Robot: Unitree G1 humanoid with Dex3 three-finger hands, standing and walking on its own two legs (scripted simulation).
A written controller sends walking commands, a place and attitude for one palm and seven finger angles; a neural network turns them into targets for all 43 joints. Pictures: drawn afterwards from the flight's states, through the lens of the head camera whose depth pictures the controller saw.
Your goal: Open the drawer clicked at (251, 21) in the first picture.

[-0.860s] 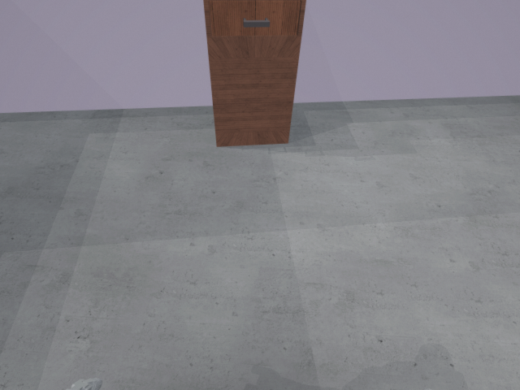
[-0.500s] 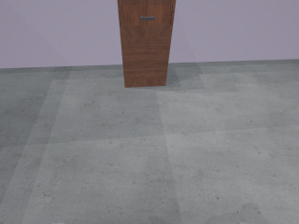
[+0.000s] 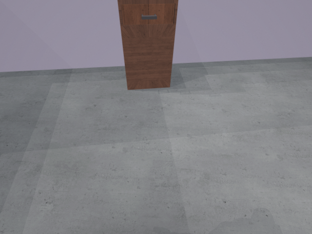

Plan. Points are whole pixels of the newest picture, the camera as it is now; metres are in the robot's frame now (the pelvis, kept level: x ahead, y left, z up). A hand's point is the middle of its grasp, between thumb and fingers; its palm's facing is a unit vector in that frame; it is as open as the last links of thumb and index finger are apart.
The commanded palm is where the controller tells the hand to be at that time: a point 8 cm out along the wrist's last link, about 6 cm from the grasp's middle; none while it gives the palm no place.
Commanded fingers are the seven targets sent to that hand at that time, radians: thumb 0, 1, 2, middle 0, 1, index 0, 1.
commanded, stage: stand and wait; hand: left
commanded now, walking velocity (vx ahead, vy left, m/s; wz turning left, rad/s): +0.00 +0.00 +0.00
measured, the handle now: (148, 16) +1.57 +0.13 -0.06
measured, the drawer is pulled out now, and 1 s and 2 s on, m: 0.00 0.00 0.00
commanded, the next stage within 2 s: look at it before walking up in 0.04 s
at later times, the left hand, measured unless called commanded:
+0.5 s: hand out of the picture +0.08 +0.24 -0.16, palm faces -0.03 -0.94 -0.33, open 7.4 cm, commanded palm none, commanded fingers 0.00 0.90 0.90 -0.20 -0.30 -0.20 -0.30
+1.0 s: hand out of the picture +0.05 +0.21 -0.18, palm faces -0.05 -0.97 -0.25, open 7.4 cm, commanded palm none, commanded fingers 0.00 0.90 0.90 -0.20 -0.30 -0.20 -0.30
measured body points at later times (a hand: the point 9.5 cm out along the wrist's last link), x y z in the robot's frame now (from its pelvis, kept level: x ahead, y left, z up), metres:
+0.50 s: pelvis +0.00 +0.00 +0.00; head +0.01 +0.00 +0.45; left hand +0.08 +0.29 -0.13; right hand +0.08 -0.30 -0.13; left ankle +0.00 +0.12 -0.74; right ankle +0.01 -0.12 -0.74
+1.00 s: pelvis +0.03 -0.01 -0.01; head +0.02 -0.01 +0.44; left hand +0.06 +0.26 -0.16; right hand +0.06 -0.28 -0.15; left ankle +0.01 +0.12 -0.74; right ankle +0.01 -0.12 -0.74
